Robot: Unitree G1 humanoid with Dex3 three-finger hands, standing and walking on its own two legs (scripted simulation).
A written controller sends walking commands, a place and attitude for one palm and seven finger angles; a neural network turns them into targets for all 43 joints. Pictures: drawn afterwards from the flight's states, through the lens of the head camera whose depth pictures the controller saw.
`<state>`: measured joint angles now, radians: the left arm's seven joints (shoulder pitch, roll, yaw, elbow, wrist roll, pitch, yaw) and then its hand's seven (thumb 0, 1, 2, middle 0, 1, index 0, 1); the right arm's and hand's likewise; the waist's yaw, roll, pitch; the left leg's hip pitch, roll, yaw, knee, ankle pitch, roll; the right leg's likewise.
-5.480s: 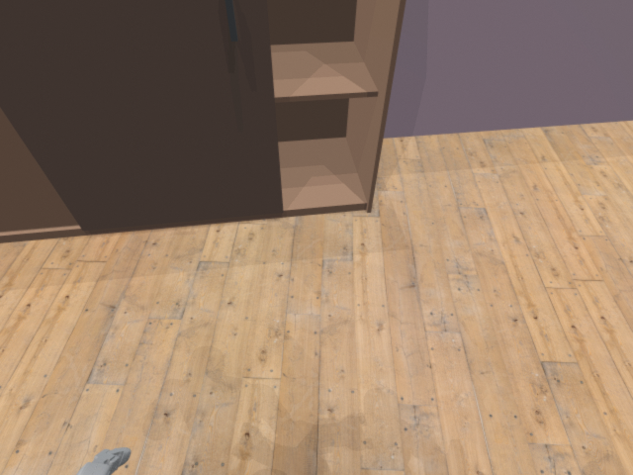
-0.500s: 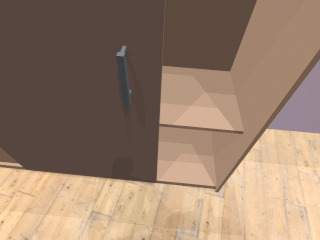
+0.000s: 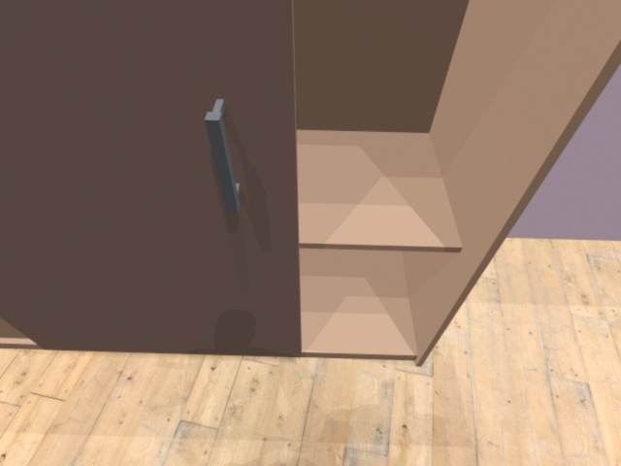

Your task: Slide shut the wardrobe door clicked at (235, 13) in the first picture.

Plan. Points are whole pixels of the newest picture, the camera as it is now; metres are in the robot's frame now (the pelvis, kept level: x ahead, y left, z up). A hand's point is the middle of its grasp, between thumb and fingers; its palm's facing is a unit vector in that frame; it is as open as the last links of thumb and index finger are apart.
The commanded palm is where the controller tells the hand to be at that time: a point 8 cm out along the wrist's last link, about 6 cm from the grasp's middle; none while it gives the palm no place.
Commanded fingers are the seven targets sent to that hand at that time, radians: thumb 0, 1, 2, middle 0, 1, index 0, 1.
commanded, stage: look again from close up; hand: left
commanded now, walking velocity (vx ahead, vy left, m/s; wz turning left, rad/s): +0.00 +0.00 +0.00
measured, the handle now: (226, 160) +0.50 +0.15 +0.11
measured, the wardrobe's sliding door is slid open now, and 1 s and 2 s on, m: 0.38 0.38 0.38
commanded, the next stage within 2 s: raise the hand with hooked fingers in 1.90 s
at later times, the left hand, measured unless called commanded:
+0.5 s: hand out of the picture -0.01 +0.18 -0.18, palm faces +0.02 -0.98 -0.18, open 7.4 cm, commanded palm none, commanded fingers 0.00 0.90 0.90 -0.20 -0.30 -0.20 -0.30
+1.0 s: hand out of the picture -0.04 +0.18 -0.18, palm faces +0.03 -0.99 -0.16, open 7.4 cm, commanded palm none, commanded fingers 0.00 0.90 0.90 -0.20 -0.30 -0.20 -0.30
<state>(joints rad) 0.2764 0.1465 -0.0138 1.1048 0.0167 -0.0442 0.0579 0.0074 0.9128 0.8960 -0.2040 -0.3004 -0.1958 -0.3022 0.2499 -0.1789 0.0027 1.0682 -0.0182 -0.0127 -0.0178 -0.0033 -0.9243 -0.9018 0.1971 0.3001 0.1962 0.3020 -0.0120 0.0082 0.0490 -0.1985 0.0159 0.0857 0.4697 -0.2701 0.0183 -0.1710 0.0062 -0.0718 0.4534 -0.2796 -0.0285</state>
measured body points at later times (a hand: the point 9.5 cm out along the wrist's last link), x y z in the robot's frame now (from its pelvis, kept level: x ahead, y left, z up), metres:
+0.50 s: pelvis -0.01 +0.02 +0.00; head -0.01 +0.02 +0.45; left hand -0.02 +0.24 -0.16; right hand -0.02 -0.20 -0.16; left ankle -0.01 +0.10 -0.74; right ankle -0.02 -0.10 -0.74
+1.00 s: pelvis -0.01 +0.03 +0.00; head -0.01 +0.03 +0.45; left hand -0.04 +0.23 -0.16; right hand -0.02 -0.19 -0.16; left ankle -0.01 +0.10 -0.74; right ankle -0.02 -0.10 -0.74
